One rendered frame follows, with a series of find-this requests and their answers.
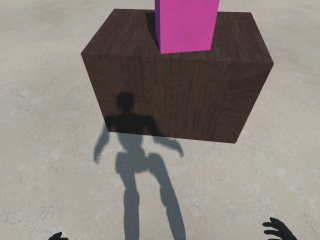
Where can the right robot hand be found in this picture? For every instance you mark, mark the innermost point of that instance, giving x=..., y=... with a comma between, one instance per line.
x=283, y=232

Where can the pedestal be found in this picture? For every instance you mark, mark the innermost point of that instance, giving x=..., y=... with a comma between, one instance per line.
x=204, y=95

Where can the carton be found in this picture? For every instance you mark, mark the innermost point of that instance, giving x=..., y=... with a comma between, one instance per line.
x=185, y=25

